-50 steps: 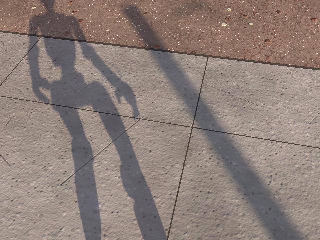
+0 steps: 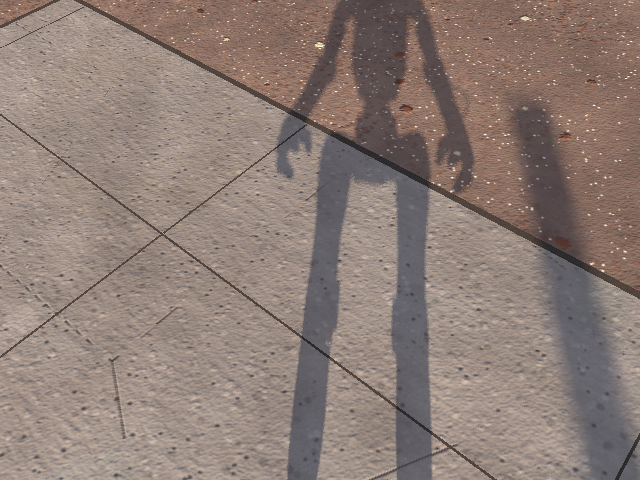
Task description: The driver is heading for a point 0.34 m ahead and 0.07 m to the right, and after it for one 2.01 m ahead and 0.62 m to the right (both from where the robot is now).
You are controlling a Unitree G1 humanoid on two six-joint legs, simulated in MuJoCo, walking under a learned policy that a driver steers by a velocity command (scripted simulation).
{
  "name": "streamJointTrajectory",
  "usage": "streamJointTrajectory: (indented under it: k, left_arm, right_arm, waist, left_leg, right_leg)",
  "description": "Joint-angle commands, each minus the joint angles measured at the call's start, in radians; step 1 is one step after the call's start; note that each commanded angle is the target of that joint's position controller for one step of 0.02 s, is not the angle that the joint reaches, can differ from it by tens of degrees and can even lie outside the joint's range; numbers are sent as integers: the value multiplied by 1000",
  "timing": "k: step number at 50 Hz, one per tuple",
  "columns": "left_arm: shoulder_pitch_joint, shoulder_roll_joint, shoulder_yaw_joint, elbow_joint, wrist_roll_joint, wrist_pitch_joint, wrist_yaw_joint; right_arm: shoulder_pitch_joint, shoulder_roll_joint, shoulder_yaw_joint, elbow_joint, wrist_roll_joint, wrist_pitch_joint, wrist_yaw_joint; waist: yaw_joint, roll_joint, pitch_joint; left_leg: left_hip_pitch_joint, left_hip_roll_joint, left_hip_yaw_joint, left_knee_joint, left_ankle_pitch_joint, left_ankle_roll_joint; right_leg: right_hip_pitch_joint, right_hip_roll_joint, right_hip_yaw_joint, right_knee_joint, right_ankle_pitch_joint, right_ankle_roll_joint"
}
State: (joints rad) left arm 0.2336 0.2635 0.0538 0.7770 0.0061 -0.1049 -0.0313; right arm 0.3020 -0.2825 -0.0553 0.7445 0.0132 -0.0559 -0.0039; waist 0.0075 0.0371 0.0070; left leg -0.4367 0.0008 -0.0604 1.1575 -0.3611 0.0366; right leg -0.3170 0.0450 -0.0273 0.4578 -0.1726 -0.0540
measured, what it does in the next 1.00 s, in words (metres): walks ahead, turning right: left foot, then right foot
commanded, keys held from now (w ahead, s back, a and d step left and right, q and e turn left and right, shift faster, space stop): w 0.10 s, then w+e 0.14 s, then e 0.76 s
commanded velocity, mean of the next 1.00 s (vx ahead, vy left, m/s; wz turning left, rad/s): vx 0.23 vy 0.00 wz -0.37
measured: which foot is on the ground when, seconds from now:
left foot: up 0.00-0.34, down 0.36-0.78, up 0.80-1.00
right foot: down 0.00-0.36, up 0.38-0.76, down 0.78-1.00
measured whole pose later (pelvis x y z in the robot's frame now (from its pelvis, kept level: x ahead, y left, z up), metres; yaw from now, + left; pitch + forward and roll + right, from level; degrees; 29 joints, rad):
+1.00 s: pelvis +0.27 -0.01 +0.01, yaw -27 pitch +3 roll +3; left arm 0.20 0.30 0.07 0.62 0.00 0.02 0.02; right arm 0.07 -0.32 -0.09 0.78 0.00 0.01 -0.03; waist 0.01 0.02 0.05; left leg -0.55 0.00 -0.03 1.05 -0.39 -0.06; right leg -0.34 0.03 0.06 0.47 -0.17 -0.06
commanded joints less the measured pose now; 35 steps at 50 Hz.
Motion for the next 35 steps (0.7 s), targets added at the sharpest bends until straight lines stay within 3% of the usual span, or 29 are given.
streamJointTrajectory:
  k: [1, 4, 7, 12, 15, 17, 18, 19, 20, 21, 22, 23, 25, 27, 30, 35]
  left_arm:
    - [28, 104, 19, -38, -1, -11, 5]
    - [56, 146, 30, -16, -11, -10, 14]
    - [95, 157, 32, 6, -21, 3, 22]
    - [182, 171, 35, 43, -33, 27, 30]
    - [183, 183, 42, 51, -30, 52, 44]
    - [140, 179, 42, 27, -31, 58, 50]
    - [102, 129, 25, -20, -13, 51, 51]
    - [278, 26, -6, -18, 1, 44, 47]
    - [315, 118, 10, -7, -25, 44, 45]
    - [219, 170, 31, -18, -44, 56, 49]
    - [154, 163, 33, -32, -39, 71, 55]
    - [138, 157, 39, -32, -30, 92, 60]
    - [163, 111, 38, -42, -28, 135, 67]
    - [148, 90, 37, -65, -23, 151, 69]
    - [84, 87, 35, -100, -16, 153, 53]
    - [-12, 126, 47, -160, -16, 169, 23]
  right_arm:
    - [-19, -75, -25, -85, -2, -17, 1]
    - [-89, -50, -15, -110, -10, -13, -1]
    - [-187, -28, -6, -132, -12, -22, 4]
    - [-331, -28, -5, -166, 1, -44, 28]
    - [-321, -66, -21, -171, -9, -62, 36]
    - [-166, -117, -45, -128, -28, -70, 25]
    - [-24, -187, -62, -114, -51, -69, 11]
    - [22, -230, -65, -116, -61, -46, 5]
    - [33, -185, -57, -124, -39, -25, 9]
    - [-17, -131, -43, -128, -30, -12, 5]
    - [-73, -99, -32, -121, -23, -4, -1]
    - [-125, -73, -22, -116, -21, 1, -1]
    - [-207, -89, -29, -106, -40, 2, 3]
    - [-243, -109, -39, -98, -44, -5, 0]
    - [-262, -130, -48, -84, -32, -2, -13]
    - [-243, -174, -61, -49, -6, 26, -13]
  waist:
    - [0, -139, -31]
    - [9, -111, -8]
    - [39, -103, 10]
    - [83, -106, 38]
    - [50, -138, 21]
    - [-36, -137, -84]
    - [-98, -54, -230]
    - [-39, 223, -399]
    - [-64, 225, -501]
    - [-70, 140, -361]
    - [-54, 90, -254]
    - [-26, 71, -180]
    - [32, 109, -103]
    - [46, 112, -87]
    - [35, 87, -110]
    - [7, 87, -92]
  left_leg:
    - [-217, 99, -26, -60, 69, -11]
    - [-259, 113, -2, -202, 155, -38]
    - [-230, 100, 15, -392, 314, -51]
    - [-136, 39, 30, -598, 416, -62]
    - [-56, 4, 20, -691, 368, -32]
    - [211, 5, 38, -762, 507, 17]
    - [503, 172, -89, -670, 827, 82]
    - [824, 471, -364, -591, 1162, 239]
    - [809, 487, -468, -643, 956, 284]
    - [702, 423, -348, -684, 835, 250]
    - [579, 371, -256, -717, 773, 219]
    - [445, 334, -186, -755, 731, 206]
    - [206, 294, -76, -853, 618, 197]
    - [148, 299, -13, -897, 584, 209]
    - [157, 308, 55, -910, 533, 204]
    - [219, 342, 92, -877, 380, 168]
  right_leg:
    - [205, -259, 333, -266, 54, -170]
    - [197, -264, 259, -305, 177, -188]
    - [192, -228, 194, -313, 222, -163]
    - [209, -232, 200, -260, 204, -147]
    - [276, -236, 242, -128, 366, -101]
    - [221, -163, 212, 63, 484, -39]
    - [42, -93, 176, 311, 266, 11]
    - [-262, 21, 104, 654, -507, 77]
    - [-314, -13, 178, 800, -557, 89]
    - [-388, -53, 152, 846, -483, 103]
    - [-411, -82, 114, 828, -418, 116]
    - [-376, -108, 105, 802, -377, 129]
    - [-233, -121, 73, 733, -313, 142]
    - [-193, -125, 55, 651, -247, 140]
    - [-134, -141, 48, 490, -113, 114]
    - [-76, -125, 7, 313, -107, 71]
